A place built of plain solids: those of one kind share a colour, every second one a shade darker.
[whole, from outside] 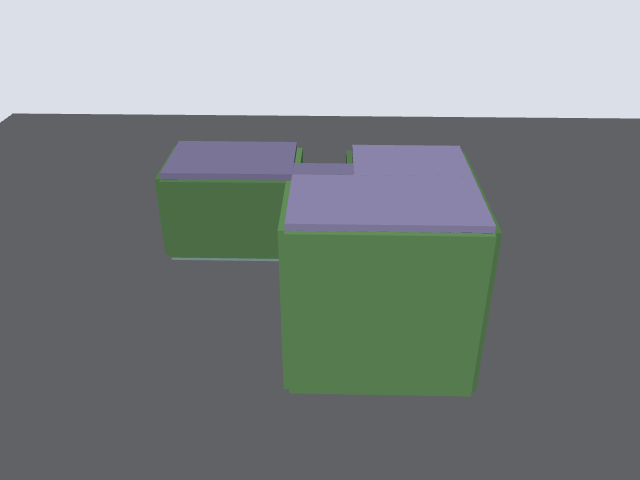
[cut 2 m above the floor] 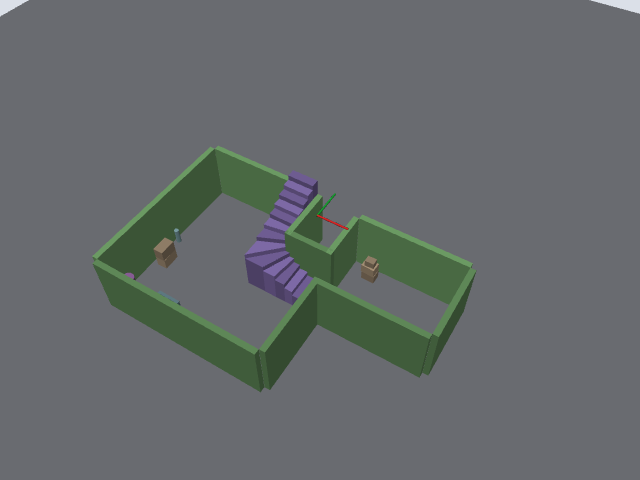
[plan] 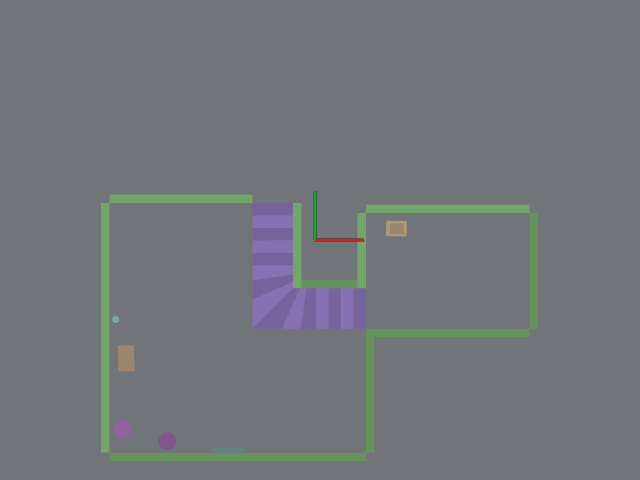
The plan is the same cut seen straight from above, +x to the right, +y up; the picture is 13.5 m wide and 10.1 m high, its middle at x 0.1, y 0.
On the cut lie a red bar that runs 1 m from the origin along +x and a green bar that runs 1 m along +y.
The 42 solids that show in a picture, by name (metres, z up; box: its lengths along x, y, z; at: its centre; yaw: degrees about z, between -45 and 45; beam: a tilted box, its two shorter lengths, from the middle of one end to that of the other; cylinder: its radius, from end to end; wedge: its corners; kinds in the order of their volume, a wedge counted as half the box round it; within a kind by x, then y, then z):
{
 "wall_1": {"box": [0.18, 5.25, 5.36], "at": [-4.42, -1.85, 2.63]},
 "wall_2": {"box": [3.01, 0.18, 5.36], "at": [-2.82, 0.87, 2.63]},
 "wall_3": {"box": [5.4, 0.18, 5.36], "at": [-1.63, -4.56, 2.63]},
 "wall_4": {"box": [0.18, 3.87, 2.59], "at": [-1.41, 2.72, 4.02]},
 "wall_5": {"box": [0.18, 1.8, 5.36], "at": [-0.38, -0.12, 2.63]},
 "wall_6": {"box": [2.59, 0.18, 2.59], "at": [-0.02, 4.74, 4.02]},
 "wall_7": {"box": [1.54, 0.18, 5.36], "at": [0.3, -0.93, 2.63]},
 "wall_8": {"box": [1.74, 0.18, 2.59], "at": [0.4, 0.69, 4.02]},
 "wall_9": {"box": [0.18, 1.59, 2.58], "at": [0.98, -0.22, 1.24]},
 "wall_10": {"box": [0.18, 2.61, 5.36], "at": [1.16, -3.17, 2.63]},
 "wall_11": {"box": [3.44, 0.18, 2.58], "at": [2.79, -1.96, 1.24]},
 "wall_12": {"box": [3.44, 0.18, 2.58], "at": [2.79, 0.66, 1.24]},
 "wall_13": {"box": [0.18, 2.44, 2.58], "at": [4.6, -0.65, 1.24]},
 "roof_1": {"box": [3.01, 5.25, 0.2], "at": [-2.82, -1.85, 5.41]},
 "roof_2": {"box": [0.85, 1.8, 0.2], "at": [-0.89, -0.12, 5.41]},
 "roof_3": {"box": [2.39, 3.46, 0.2], "at": [-0.12, -2.74, 5.41]},
 "roof_4": {"box": [2.59, 3.87, 0.2], "at": [-0.02, 2.72, 5.41]},
 "tread_1": {"wedge": [[-1.32, -1.87, -0.05], [-1.32, -1.87, 1.36], [-1.32, -1.25, -0.05], [-1.32, -1.25, 1.36], [-0.47, -1.02, -0.05], [-0.47, -1.02, 1.37], [-0.47, -0.88, -0.05], [-0.47, -0.88, 1.37]]},
 "tread_2": {"wedge": [[-1.32, -1.87, -0.05], [-1.32, -1.87, 1.19], [-0.7, -1.87, -0.05], [-0.7, -1.87, 1.19], [-0.47, -1.02, -0.05], [-0.47, -1.02, 1.19], [-0.33, -1.02, -0.05], [-0.33, -1.02, 1.19]]},
 "tread_3": {"wedge": [[-1.32, -1.25, -0.05], [-1.32, -1.25, 1.53], [-1.32, -0.85, -0.05], [-1.32, -0.85, 1.53], [-0.47, -0.88, -0.05], [-0.47, -0.88, 1.53], [-0.47, -0.72, -0.05], [-0.47, -0.72, 1.53]]},
 "tread_4": {"wedge": [[-1.32, -0.85, -0.05], [-1.32, -0.85, 1.71], [-1.32, -0.53, -0.05], [-1.32, -0.53, 1.7], [-0.47, -0.72, -0.05], [-0.47, -0.72, 1.71], [-0.47, -0.53, -0.05], [-0.47, -0.53, 1.7]]},
 "tread_5": {"wedge": [[-1.32, -0.53, -0.05], [-1.32, -0.53, 1.88], [-1.32, -0.27, -0.05], [-1.32, -0.27, 1.87], [-0.47, -0.53, -0.05], [-0.47, -0.53, 1.88], [-0.47, -0.27, -0.05], [-0.47, -0.27, 1.87]]},
 "tread_6": {"wedge": [[-1.32, -0.27, -0.05], [-1.32, -0.27, 2.05], [-1.32, -0.01, -0.05], [-1.32, -0.01, 2.04], [-0.47, -0.27, -0.05], [-0.47, -0.27, 2.05], [-0.47, 0.0, -0.05], [-0.47, 0.0, 2.04]]},
 "tread_7": {"wedge": [[-1.32, -0.01, -0.05], [-1.32, -0.01, 2.22], [-1.32, 0.25, -0.05], [-1.32, 0.25, 2.21], [-0.47, -0.01, -0.05], [-0.47, -0.01, 2.22], [-0.47, 0.25, -0.05], [-0.47, 0.25, 2.21]]},
 "tread_8": {"wedge": [[-1.32, 0.25, -0.05], [-1.32, 0.25, 2.39], [-1.32, 0.52, -0.05], [-1.32, 0.52, 2.38], [-0.47, 0.25, -0.05], [-0.47, 0.25, 2.39], [-0.47, 0.52, -0.05], [-0.47, 0.52, 2.38]]},
 "tread_9": {"wedge": [[-1.32, 0.52, -0.05], [-1.32, 0.52, 2.56], [-1.32, 0.78, -0.05], [-1.32, 0.78, 2.55], [-0.47, 0.52, -0.05], [-0.47, 0.52, 2.56], [-0.47, 0.78, -0.05], [-0.47, 0.78, 2.55]]},
 "tread_10": {"wedge": [[-0.7, -1.87, -0.05], [-0.7, -1.87, 1.02], [-0.33, -1.02, -0.05], [-0.33, -1.02, 1.02], [-0.31, -1.87, -0.05], [-0.31, -1.87, 1.02], [-0.18, -1.02, -0.05], [-0.18, -1.02, 1.02]]},
 "tread_11": {"wedge": [[-0.31, -1.87, -0.05], [-0.31, -1.87, 0.85], [-0.18, -1.02, -0.05], [-0.18, -1.02, 0.85], [0.02, -1.87, -0.05], [0.02, -1.87, 0.85], [0.02, -1.02, -0.05], [0.02, -1.02, 0.85]]},
 "tread_12": {"wedge": [[0.01, -1.87, -0.05], [0.01, -1.87, 0.68], [0.01, -1.02, -0.05], [0.01, -1.02, 0.68], [0.28, -1.87, -0.05], [0.28, -1.87, 0.68], [0.28, -1.02, -0.05], [0.28, -1.02, 0.68]]},
 "tread_13": {"wedge": [[0.27, -1.87, -0.05], [0.27, -1.87, 0.51], [0.28, -1.02, -0.05], [0.28, -1.02, 0.51], [0.54, -1.87, -0.05], [0.54, -1.87, 0.51], [0.54, -1.02, -0.05], [0.54, -1.02, 0.51]]},
 "tread_14": {"wedge": [[0.54, -1.87, -0.05], [0.54, -1.87, 0.34], [0.54, -1.02, -0.05], [0.54, -1.02, 0.34], [0.8, -1.87, -0.05], [0.8, -1.87, 0.34], [0.8, -1.02, -0.05], [0.8, -1.02, 0.34]]},
 "tread_15": {"wedge": [[0.8, -1.87, -0.05], [0.8, -1.87, 0.17], [0.8, -1.02, -0.05], [0.8, -1.02, 0.17], [1.07, -1.87, -0.05], [1.07, -1.87, 0.17], [1.07, -1.02, -0.05], [1.07, -1.02, 0.17]]},
 "floor_1": {"box": [2.59, 3.87, 0.2], "at": [-0.02, 2.72, 2.63]},
 "carton_1": {"box": [0.34, 0.54, 0.42], "at": [-3.98, -2.49, 0.16], "yaw": 1.8},
 "carton_2": {"box": [0.34, 0.54, 0.37], "at": [-3.98, -2.49, 0.56], "yaw": 0.2},
 "carton_3": {"box": [0.43, 0.32, 0.31], "at": [1.7, 0.24, 0.47], "yaw": -2.4},
 "carton_4": {"box": [0.3, 0.23, 0.22], "at": [1.72, 0.24, 0.73], "yaw": 1.0},
 "carton_5": {"box": [0.43, 0.32, 0.36], "at": [1.72, 0.25, 0.13], "yaw": 0.1},
 "bin_1": {"cylinder": 0.19, "from": [-4.06, -3.98, 0.0], "to": [-4.06, -3.98, 0.75]},
 "bin_2": {"cylinder": 0.19, "from": [-3.11, -4.23, 0.0], "to": [-3.11, -4.23, 0.75]},
 "cabinet_1": {"box": [0.66, 0.09, 0.82], "at": [-1.83, -4.43, 1.65]},
 "extinguisher_1": {"cylinder": 0.07, "from": [-4.2, -1.67, 0.0], "to": [-4.2, -1.67, 0.52]}
}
